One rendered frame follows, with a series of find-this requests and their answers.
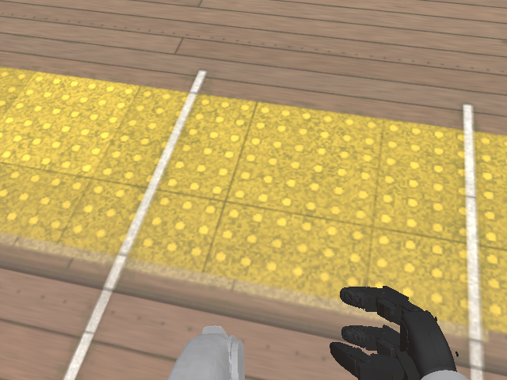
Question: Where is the robot right hand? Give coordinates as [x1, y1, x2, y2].
[330, 286, 459, 380]

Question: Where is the robot left shin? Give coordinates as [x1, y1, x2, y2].
[186, 325, 229, 344]

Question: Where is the robot left thigh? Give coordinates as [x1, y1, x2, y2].
[167, 333, 245, 380]

